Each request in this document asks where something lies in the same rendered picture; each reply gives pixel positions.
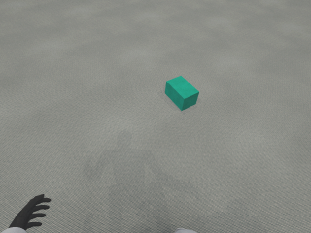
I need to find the robot left hand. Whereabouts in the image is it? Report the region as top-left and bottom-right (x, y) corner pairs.
(9, 194), (51, 230)

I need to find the carton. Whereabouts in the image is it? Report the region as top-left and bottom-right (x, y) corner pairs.
(165, 76), (199, 111)

